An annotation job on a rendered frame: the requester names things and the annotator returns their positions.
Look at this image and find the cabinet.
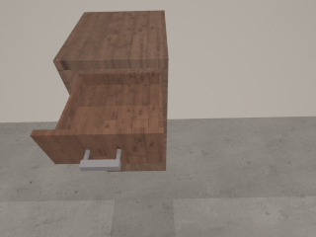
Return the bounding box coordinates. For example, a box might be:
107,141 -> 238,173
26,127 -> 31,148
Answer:
52,10 -> 169,172

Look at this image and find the handle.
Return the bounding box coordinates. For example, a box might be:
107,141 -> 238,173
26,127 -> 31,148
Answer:
79,149 -> 121,172

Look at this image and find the drawer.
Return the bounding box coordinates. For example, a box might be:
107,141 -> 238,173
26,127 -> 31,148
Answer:
30,71 -> 164,165

